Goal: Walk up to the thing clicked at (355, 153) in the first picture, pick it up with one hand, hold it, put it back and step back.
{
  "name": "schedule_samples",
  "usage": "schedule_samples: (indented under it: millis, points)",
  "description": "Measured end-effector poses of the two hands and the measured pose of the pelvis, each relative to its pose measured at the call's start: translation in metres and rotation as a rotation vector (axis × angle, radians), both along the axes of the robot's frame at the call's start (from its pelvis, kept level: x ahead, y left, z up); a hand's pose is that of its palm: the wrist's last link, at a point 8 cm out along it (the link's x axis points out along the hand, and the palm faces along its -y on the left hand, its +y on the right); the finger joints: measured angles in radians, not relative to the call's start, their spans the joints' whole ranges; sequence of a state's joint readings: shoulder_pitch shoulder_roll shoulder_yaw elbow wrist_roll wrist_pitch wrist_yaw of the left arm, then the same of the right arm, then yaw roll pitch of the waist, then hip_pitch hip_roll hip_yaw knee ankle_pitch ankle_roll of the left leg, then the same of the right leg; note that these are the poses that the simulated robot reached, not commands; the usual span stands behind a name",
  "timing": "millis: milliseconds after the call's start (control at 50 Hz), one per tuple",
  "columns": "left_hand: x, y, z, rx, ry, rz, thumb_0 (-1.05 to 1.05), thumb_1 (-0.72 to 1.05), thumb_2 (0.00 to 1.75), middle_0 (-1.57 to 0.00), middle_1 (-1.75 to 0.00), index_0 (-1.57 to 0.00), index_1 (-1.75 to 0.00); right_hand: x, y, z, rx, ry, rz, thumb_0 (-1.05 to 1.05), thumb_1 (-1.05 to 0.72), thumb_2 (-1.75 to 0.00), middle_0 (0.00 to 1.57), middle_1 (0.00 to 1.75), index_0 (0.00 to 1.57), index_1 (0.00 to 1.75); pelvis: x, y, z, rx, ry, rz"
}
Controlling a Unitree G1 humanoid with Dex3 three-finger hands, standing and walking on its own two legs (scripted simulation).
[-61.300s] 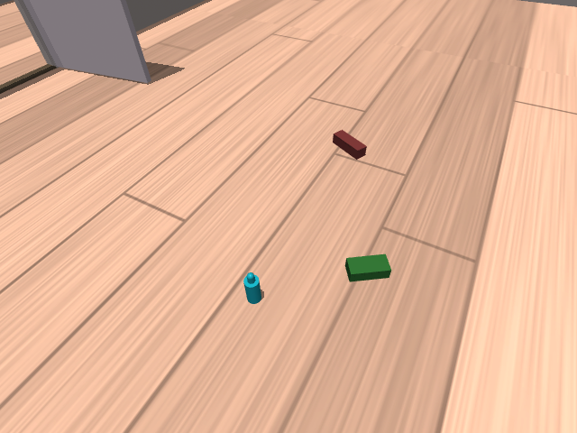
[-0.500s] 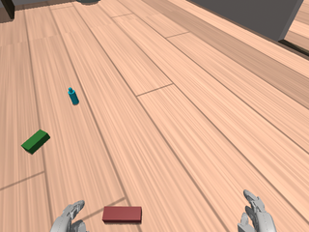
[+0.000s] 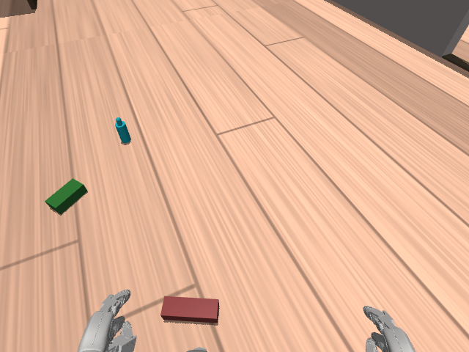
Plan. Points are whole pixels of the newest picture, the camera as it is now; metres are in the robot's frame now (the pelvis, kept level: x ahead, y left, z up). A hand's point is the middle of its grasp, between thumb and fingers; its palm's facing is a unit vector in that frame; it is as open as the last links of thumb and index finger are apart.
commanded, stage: stand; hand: left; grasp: from above
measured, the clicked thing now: (190, 309) +0.39 +0.20 -0.69
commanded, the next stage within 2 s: none
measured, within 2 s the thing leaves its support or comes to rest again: neither
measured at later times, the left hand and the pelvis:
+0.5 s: hand out of the picture +0.05 +0.24 -0.12, palm faces +0.04 -0.95 -0.32, open 7.4 cm; pelvis +0.00 +0.01 +0.04, yaw +0 degrees
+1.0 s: hand out of the picture +0.04 +0.24 -0.11, palm faces +0.02 -0.94 -0.34, open 7.4 cm; pelvis +0.00 -0.01 +0.06, yaw +0 degrees
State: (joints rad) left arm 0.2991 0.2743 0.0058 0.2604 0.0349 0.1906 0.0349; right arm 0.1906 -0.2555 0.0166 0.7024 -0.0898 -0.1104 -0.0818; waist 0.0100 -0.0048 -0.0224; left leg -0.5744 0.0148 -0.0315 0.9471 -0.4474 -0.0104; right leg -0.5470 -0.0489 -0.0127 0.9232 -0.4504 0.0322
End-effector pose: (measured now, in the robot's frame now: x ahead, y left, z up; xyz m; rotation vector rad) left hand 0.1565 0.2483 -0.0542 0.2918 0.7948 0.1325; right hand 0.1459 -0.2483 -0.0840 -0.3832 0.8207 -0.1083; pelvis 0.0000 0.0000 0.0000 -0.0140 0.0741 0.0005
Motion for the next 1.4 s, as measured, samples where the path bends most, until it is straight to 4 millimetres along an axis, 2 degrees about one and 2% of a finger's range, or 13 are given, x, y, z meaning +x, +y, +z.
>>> schedule_samples:
  millis: [80,200,360,520,640,960,1180,1400]
  points:
    - [-0.017,0.018,-0.016,0.026,0.091,0.028,0.01,0.9,0.9,-0.2,-0.29,-0.21,-0.29,-0.017,-0.013,-0.002,0.018,0.116,-0.032,0.01,-0.9,-0.9,0.21,0.3,0.21,0.3,0.0,0.001,0.008,0.014,-0.038,-0.005]
    - [-0.055,0.035,-0.029,0.036,0.236,0.095,0.01,0.91,0.9,-0.2,-0.29,-0.2,-0.29,-0.041,-0.027,0.0,0.016,0.21,-0.113,0.01,-0.9,-0.9,0.21,0.3,0.21,0.3,0.005,0.004,0.019,0.01,-0.074,-0.006]
    - [-0.095,0.037,-0.032,0.017,0.365,0.152,0.01,0.91,0.9,-0.2,-0.3,-0.2,-0.3,-0.061,-0.024,0.002,0.034,0.286,-0.164,0.0,-0.91,-0.9,0.2,0.3,0.21,0.3,0.008,0.006,0.033,0.005,-0.114,-0.004]
    - [-0.114,0.035,-0.026,0.003,0.422,0.175,0.01,0.91,0.9,-0.2,-0.3,-0.2,-0.3,-0.075,-0.015,0.006,0.06,0.326,-0.179,0.0,-0.91,-0.9,0.2,0.3,0.21,0.3,0.004,0.007,0.046,0.006,-0.144,-0.003]
    - [-0.119,0.037,-0.021,0.01,0.44,0.178,0.01,0.91,0.9,-0.2,-0.3,-0.2,-0.3,-0.084,-0.017,0.008,0.067,0.347,-0.188,0.0,-0.9,-0.9,0.2,0.3,0.21,0.3,-0.001,0.005,0.051,0.011,-0.154,-0.002]
    - [-0.124,0.034,-0.014,0.031,0.468,0.182,0.01,0.91,0.9,-0.2,-0.3,-0.2,-0.3,-0.098,-0.04,0.01,0.054,0.393,-0.21,0.0,-0.91,-0.9,0.2,0.3,0.21,0.3,-0.003,-0.005,0.056,0.012,-0.158,-0.001]
    - [-0.11,0.029,-0.014,0.019,0.463,0.167,0.01,0.91,0.9,-0.2,-0.3,-0.21,-0.3,-0.096,-0.045,0.013,0.044,0.405,-0.212,0.0,-0.91,-0.9,0.2,0.3,0.21,0.3,0.001,-0.007,0.057,0.01,-0.152,-0.005]
    - [-0.092,0.028,-0.014,0.01,0.451,0.149,0.01,0.91,0.9,-0.2,-0.3,-0.2,-0.3,-0.087,-0.04,0.014,0.051,0.401,-0.211,0.0,-0.91,-0.9,0.2,0.3,0.21,0.3,0.008,-0.006,0.058,0.01,-0.144,-0.012]
